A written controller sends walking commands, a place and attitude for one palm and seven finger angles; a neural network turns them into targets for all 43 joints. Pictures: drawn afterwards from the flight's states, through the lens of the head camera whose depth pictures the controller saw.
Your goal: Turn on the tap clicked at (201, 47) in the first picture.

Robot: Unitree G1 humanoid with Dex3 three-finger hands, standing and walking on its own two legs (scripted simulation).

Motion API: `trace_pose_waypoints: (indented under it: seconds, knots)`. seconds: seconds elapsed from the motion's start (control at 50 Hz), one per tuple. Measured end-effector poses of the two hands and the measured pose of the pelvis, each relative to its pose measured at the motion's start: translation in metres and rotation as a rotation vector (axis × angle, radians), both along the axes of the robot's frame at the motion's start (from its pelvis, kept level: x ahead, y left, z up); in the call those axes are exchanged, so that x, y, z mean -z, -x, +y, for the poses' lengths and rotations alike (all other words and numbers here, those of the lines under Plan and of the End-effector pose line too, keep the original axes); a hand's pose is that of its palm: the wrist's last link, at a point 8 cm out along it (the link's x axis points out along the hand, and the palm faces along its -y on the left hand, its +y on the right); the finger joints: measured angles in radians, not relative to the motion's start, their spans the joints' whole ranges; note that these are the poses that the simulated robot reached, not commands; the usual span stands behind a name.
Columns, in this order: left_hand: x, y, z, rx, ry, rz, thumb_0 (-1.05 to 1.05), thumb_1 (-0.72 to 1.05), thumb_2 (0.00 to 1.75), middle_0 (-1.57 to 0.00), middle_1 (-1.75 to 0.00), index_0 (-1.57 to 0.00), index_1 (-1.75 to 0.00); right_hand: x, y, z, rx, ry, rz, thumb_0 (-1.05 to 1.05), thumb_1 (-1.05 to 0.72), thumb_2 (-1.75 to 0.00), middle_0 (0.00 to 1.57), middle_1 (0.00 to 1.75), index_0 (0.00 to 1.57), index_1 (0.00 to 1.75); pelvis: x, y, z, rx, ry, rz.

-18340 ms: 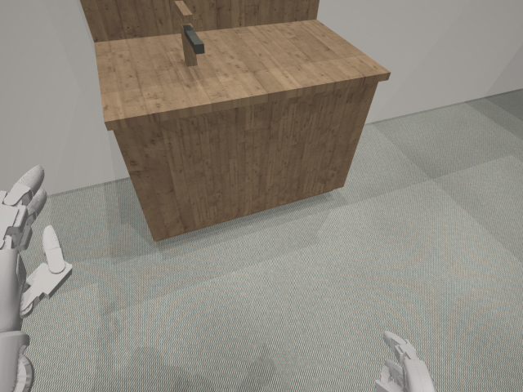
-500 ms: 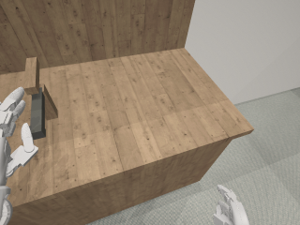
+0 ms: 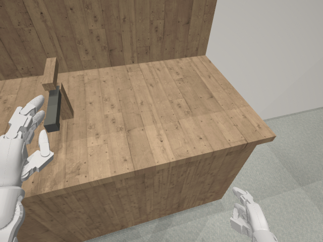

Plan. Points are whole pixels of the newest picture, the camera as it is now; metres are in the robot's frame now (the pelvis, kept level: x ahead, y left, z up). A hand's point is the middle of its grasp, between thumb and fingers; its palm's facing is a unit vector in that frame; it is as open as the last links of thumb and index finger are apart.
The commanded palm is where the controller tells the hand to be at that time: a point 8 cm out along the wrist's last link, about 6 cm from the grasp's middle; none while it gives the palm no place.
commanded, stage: turn the palm inward beside the body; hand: left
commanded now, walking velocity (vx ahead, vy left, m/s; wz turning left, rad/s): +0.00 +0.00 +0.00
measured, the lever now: (52, 124) +0.35 +0.33 +0.09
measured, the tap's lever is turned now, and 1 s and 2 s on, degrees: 0 0 0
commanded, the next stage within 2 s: reach beside the lever's end, fingers flat in 1.86 s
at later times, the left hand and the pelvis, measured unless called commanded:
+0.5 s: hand (58, 152) +0.23 +0.23 +0.16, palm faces +0.46 -0.84 -0.29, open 7.4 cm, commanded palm +0.17 +0.26 +0.17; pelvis +0.02 -0.05 -0.01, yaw +1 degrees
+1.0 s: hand (68, 164) +0.21 +0.21 +0.15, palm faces +0.47 -0.87 -0.18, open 7.4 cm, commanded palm +0.16 +0.25 +0.16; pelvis +0.03 -0.04 +0.00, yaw +1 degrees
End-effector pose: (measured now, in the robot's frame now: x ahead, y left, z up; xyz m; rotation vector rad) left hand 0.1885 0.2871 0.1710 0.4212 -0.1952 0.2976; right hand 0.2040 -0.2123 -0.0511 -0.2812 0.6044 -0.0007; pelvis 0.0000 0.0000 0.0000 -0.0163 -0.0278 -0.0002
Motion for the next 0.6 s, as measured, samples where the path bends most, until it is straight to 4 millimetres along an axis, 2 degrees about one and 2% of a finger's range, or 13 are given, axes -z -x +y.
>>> trace_pose_waypoints:
  seconds: [0.08, 0.14, 0.26, 0.34, 0.46, 0.6]
  knots:
    - [-0.009, 0.015, 0.010, -0.127, 0.004, -0.117, 0.02, 0.89, 0.90, -0.21, -0.31, -0.21, -0.30, 0.011, 0.002, -0.003, -0.042, 0.015, 0.027, 0.01, -0.90, -0.90, 0.20, 0.30, 0.20, 0.30, 0.006, 0.009, -0.015, -0.033, 0.009, -0.006]
    - [-0.009, 0.018, 0.016, -0.193, 0.031, -0.101, 0.01, 0.89, 0.90, -0.21, -0.31, -0.21, -0.30, 0.019, 0.004, -0.006, -0.055, 0.011, 0.042, 0.02, -0.90, -0.90, 0.20, 0.30, 0.20, 0.30, 0.009, 0.013, -0.024, -0.049, 0.013, -0.013]
    - [-0.003, 0.011, -0.007, -0.148, 0.047, 0.004, 0.01, 0.89, 0.90, -0.20, -0.30, -0.20, -0.30, 0.028, 0.008, -0.014, -0.024, -0.039, 0.014, 0.02, -0.90, -0.90, 0.21, 0.30, 0.20, 0.30, 0.012, 0.014, -0.037, -0.042, 0.017, -0.014]
    - [-0.003, 0.008, -0.019, -0.112, 0.061, 0.000, 0.01, 0.89, 0.90, -0.20, -0.30, -0.20, -0.30, 0.033, 0.011, -0.027, 0.023, -0.057, 0.011, 0.02, -0.90, -0.90, 0.21, 0.30, 0.20, 0.30, 0.014, 0.007, -0.043, -0.023, 0.019, -0.009]
    - [0.000, 0.003, -0.018, -0.153, 0.091, -0.006, 0.01, 0.89, 0.90, -0.21, -0.31, -0.21, -0.30, 0.039, 0.010, -0.051, 0.077, -0.027, 0.048, 0.02, -0.90, -0.90, 0.21, 0.30, 0.20, 0.30, 0.013, -0.012, -0.047, -0.016, 0.013, 0.012]
    - [0.005, -0.003, -0.025, -0.136, 0.121, 0.029, 0.01, 0.89, 0.90, -0.20, -0.30, -0.20, -0.30, 0.031, -0.004, -0.064, 0.098, 0.008, 0.027, 0.02, -0.90, -0.90, 0.20, 0.30, 0.20, 0.30, 0.008, -0.035, -0.043, -0.013, -0.007, 0.043]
